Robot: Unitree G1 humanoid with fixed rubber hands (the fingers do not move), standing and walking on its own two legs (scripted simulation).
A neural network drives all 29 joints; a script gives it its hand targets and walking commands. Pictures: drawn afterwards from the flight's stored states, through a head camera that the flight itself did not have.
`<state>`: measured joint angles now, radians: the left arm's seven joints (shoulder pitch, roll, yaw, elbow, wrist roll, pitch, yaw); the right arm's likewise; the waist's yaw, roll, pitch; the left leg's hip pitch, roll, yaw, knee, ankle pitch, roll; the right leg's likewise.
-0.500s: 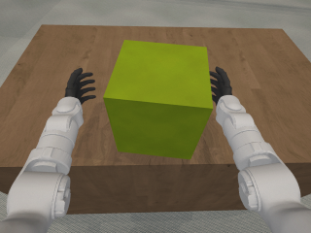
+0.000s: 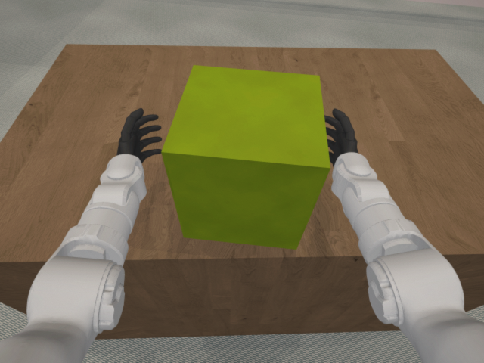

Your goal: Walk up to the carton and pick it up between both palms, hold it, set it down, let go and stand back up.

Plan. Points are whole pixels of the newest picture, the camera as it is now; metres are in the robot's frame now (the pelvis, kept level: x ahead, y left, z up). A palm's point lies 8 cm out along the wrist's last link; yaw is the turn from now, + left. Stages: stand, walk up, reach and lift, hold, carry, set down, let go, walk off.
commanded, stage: reach and lift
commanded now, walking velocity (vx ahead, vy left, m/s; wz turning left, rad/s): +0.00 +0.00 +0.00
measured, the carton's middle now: (247, 161) +0.47 +0.02 +0.07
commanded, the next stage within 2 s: none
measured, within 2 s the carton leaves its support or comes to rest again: leaves its support in 1.78 s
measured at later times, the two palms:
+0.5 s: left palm (153, 157) +0.44 +0.18 +0.10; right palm (341, 156) +0.46 -0.14 +0.10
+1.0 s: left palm (154, 160) +0.43 +0.18 +0.10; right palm (336, 162) +0.45 -0.13 +0.10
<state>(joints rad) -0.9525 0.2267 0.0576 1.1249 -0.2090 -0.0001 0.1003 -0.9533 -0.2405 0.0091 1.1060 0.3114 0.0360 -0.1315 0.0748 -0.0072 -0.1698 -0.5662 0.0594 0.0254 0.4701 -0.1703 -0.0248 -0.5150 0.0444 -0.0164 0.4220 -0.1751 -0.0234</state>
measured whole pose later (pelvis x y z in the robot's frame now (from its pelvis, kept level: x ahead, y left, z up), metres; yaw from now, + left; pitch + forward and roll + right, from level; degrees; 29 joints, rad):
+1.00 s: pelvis +0.03 +0.01 +0.01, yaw -1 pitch +5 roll +0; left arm -0.75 -0.09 0.46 0.74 0.33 0.07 -0.04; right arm -0.77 0.02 -0.54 0.89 -0.28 -0.12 -0.06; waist 0.08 -0.03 0.01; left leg -0.22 0.03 0.07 0.31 -0.17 -0.01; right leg -0.20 0.01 0.02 0.30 -0.19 0.00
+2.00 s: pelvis +0.01 +0.01 +0.02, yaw +1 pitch +6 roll +0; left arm -0.74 -0.06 0.46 0.84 0.32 -0.15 -0.02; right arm -0.79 0.01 -0.54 1.04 -0.33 -0.39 -0.12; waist 0.06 -0.06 -0.04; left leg -0.26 0.03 0.04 0.26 -0.10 -0.01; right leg -0.21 0.01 -0.01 0.22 -0.12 -0.01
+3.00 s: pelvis -0.01 +0.01 +0.01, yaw +2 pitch -3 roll -1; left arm -0.75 -0.01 0.31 0.62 0.23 0.27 0.02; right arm -0.80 -0.04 -0.33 0.97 -0.05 -0.10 -0.14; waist 0.02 -0.08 -0.02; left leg -0.14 0.03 0.02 0.29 -0.11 -0.01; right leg -0.08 0.01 -0.03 0.26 -0.13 -0.01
